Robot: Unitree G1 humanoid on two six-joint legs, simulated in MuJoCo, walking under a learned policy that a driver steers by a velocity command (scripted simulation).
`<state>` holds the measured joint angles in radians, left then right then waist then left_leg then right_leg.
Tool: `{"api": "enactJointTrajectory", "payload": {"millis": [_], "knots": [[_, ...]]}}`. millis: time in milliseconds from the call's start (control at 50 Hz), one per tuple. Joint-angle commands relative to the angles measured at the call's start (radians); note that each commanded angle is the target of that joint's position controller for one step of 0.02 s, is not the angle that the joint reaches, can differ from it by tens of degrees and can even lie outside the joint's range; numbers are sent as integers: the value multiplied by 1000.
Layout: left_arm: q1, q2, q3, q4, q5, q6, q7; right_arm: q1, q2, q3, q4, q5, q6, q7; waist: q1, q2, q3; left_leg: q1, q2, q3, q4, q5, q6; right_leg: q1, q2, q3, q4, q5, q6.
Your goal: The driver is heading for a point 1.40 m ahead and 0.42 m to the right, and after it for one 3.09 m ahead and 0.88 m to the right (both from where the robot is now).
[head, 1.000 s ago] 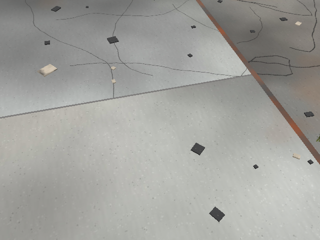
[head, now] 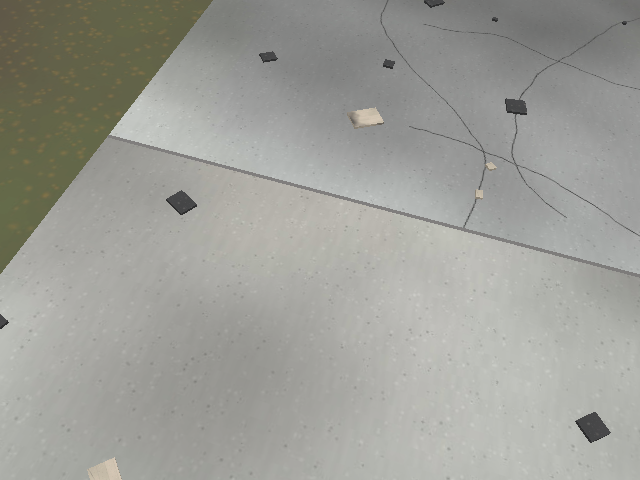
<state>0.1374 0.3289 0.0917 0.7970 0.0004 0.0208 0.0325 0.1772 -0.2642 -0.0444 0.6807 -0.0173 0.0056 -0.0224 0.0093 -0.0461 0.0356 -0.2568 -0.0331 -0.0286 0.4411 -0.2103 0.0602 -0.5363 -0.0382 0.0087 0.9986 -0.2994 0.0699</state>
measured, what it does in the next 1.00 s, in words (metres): walks ahead, turning right: right foot, then left foot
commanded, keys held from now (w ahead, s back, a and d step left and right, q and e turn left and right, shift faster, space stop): e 0.36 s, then w+e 0.58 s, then w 0.06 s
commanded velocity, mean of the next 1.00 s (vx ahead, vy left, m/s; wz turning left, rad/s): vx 0.21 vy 0.00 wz -0.43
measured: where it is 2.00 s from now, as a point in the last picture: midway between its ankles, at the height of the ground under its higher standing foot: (468, 371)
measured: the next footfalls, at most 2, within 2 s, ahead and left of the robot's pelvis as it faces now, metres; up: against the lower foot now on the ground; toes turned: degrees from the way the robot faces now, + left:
right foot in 0.18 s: +0.04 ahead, -0.15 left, +0.00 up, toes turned -5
left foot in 0.50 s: +0.09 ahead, +0.10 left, +0.00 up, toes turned -16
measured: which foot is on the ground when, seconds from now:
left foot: down 0.00-0.24, up 0.26-0.48, down 0.50-1.00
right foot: up 0.00-0.16, down 0.18-0.50, up 0.52-1.00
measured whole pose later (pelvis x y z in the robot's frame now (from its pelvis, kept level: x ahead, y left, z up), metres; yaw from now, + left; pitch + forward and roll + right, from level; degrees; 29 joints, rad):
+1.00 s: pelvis +0.18 -0.08 -0.03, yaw -32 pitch +3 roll +0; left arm 0.02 0.26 0.06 0.63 -0.03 -0.03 -0.08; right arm 0.44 -0.28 -0.08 0.82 0.02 -0.05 -0.02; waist -0.09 -0.02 0.04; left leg 0.14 0.08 0.26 0.35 -0.48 -0.05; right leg -0.56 0.00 -0.07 0.61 -0.15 -0.09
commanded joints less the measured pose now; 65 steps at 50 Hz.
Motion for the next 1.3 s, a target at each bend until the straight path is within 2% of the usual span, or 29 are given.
{"api": "enactJointTrajectory", "payload": {"millis": [20, 60, 120, 180, 220, 240, 280, 300, 340, 380, 420, 480, 500, 520, 540, 560, 580, 660, 800, 900, 960, 1000, 1020, 1040, 1060, 1080, 1120, 1200, 1300], "knots": [[-25, 14, -16, -49, -1, -9, -15, -34, -95, -14, -39, -13, -19, -3, -17, 181, -119, 98, 218, -116, -123, 258, 141, 116, -46, 23, -201, 27, 10], [-34, 47, -13, -57, -6, -8, -21, -24, -129, -22, -19, -18, -16, 4, -36, 187, -84, 74, 238, -135, -127, 208, 158, 169, -33, -3, -271, -25, 6], [-26, 83, -5, -72, -17, -10, -21, -34, -172, -37, -3, 3, -5, 4, -33, 173, -44, 106, 276, -174, -82, 276, 172, 155, -12, -23, -346, -61, -15], [16, 91, -6, -74, -8, -19, -27, -10, -182, -50, 12, 24, 5, -13, -6, 127, -66, 150, 254, -137, 4, 344, 112, 224, -9, -12, -520, 212, -60], [27, 175, 20, -70, -15, -18, -22, 3, -143, -50, -21, -5, -7, -22, -55, -91, -122, 63, 93, 24, 149, 166, 11, 309, -104, 151, -481, 562, -157], [52, 161, 22, -75, -22, -17, -22, -60, -128, -49, -35, -12, -9, -24, -11, -137, -124, -19, 22, 89, 250, 59, -43, 343, -161, 264, -536, 554, -233], [110, 157, 20, -71, 1, -25, -15, -148, -82, -44, -69, 3, -4, -23, 52, -217, -110, -251, -52, 29, 467, -384, -69, 454, -280, 473, -640, 536, -366], [117, 162, 22, -74, 7, -39, -14, -143, -93, -50, -75, 15, 0, -17, 55, -176, -111, -320, -32, -26, 618, -479, -74, 481, -302, 490, -646, 547, -388], [29, 167, 27, -93, -16, -45, -7, -94, -103, -56, -64, 22, 2, -10, -2, -81, -103, -328, 20, -53, 554, -378, -82, 460, -235, 379, -616, 521, -309], [9, 155, 30, -97, -32, -19, 1, -92, -81, -49, -62, 17, -9, -6, 4, -86, -127, -239, 5, -9, 402, -281, -103, 419, -172, 337, -619, 392, -270], [4, 155, 31, -108, -33, 4, 3, -72, -71, -47, -62, 33, -21, 18, 6, -123, -138, -103, -17, 21, 261, -210, -95, 321, -129, 338, -655, 40, -260], [-24, 117, 15, -130, -26, 4, -5, 54, -105, -71, -29, 40, -35, 28, -69, -110, -101, 183, -20, 47, -4, -38, -64, 104, -58, 344, -618, -278, -200], [-25, 54, -2, -138, -21, -3, -7, 162, -159, -88, -13, 29, -39, 15, -104, 29, -112, 333, 140, -136, -82, -178, -22, -56, 18, 263, -395, -335, -135], [-22, -4, -17, -179, -27, -19, -11, 219, -262, -104, -16, -3, -43, 14, -92, 269, -98, 343, 406, -553, -223, -451, 100, -258, 136, 159, -115, -345, -96], [-52, 61, -1, -207, -41, -39, -10, 160, -271, -100, -31, -33, -67, 20, -62, 266, -17, 220, 472, -723, -309, -625, 185, -317, 54, 213, 44, -266, -101], [-46, 122, 20, -187, -43, -41, -11, 97, -201, -82, -38, -10, -81, 14, -30, 210, 55, 197, 428, -611, -306, -625, 163, -353, 24, 205, 100, -172, -103], [-12, 131, 27, -158, -32, -40, -12, 62, -165, -70, -44, 8, -87, 7, -13, 181, 60, 197, 366, -479, -301, -524, 119, -341, 11, 185, 114, -94, -91], [-7, 54, 14, -140, -29, -53, -34, 127, -128, -60, -21, 2, -109, -6, -44, 147, 29, 221, 277, -160, -308, -130, 66, -308, -20, 132, 161, 137, -57], [-123, 6, -5, -203, -27, -59, -67, 198, -152, -70, 15, 7, -99, -1, -92, 139, 62, 273, 286, 54, -318, 104, 84, -310, -40, 61, -103, 280, -25], [-233, -26, -26, -250, -33, -69, -105, 251, -177, -77, 65, 26, -81, 0, -124, 121, 113, 333, 318, 156, -285, 245, 78, -244, -29, -53, -295, 221, -83], [-186, 12, -7, -257, -30, -68, -114, 248, -218, -84, 80, 38, -66, -4, -58, 176, 27, 359, 328, 213, -113, 806, 56, -30, 64, -135, -354, 100, -155], [98, 100, 45, -194, -36, -62, -99, 231, -230, -79, 83, 47, -60, -12, 114, 174, -147, 255, 302, 254, 226, 980, 22, 388, 136, -131, -456, 166, -234], [267, 154, 66, -154, -32, -50, -74, 236, -190, -58, 65, 34, -71, -13, 183, 90, -246, -27, 271, 232, 505, 589, -8, 740, 8, 73, -452, 161, -283], [244, 250, 65, -152, -25, -63, -64, 347, -38, -7, 22, 14, -95, 6, 43, -168, -378, -424, 81, 131, 866, -382, -58, 1026, -310, 670, -532, -20, -453], [295, 165, 43, -165, -9, -71, -60, 231, -145, -28, 26, 61, -126, 15, 141, -55, -455, -478, 64, -66, 975, -368, -47, 986, -363, 788, -672, -72, -458], [239, 122, 27, -141, -3, -82, -65, 123, -180, -41, -10, 92, -132, 17, 138, -40, -280, -543, 105, -59, 972, -278, -34, 851, -325, 584, -688, 40, -404], [112, 52, 4, -133, -6, -96, -66, 105, -162, -40, 5, 53, -125, 9, 45, 12, -120, -455, 186, -50, 827, -126, -33, 551, -233, 329, -721, 208, -338], [54, 31, 3, -103, 7, -136, -68, 196, -110, -37, 51, 52, -63, 15, -40, -11, -46, -350, 204, -71, 745, -11, -62, 351, -182, 112, -834, 368, -312], [66, 45, 2, -70, 15, -145, -48, 68, -86, -29, 15, 42, -70, 23, -8, -2, 19, -407, 159, -64, 453, 278, -77, 359, -120, -80, -866, 452, -247]]}}
Keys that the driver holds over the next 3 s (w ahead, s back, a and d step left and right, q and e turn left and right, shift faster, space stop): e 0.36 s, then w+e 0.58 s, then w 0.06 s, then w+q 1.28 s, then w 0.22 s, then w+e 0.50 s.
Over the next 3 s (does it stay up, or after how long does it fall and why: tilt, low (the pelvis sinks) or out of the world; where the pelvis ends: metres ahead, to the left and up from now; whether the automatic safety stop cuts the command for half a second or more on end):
stays up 1.23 -0.32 -0.01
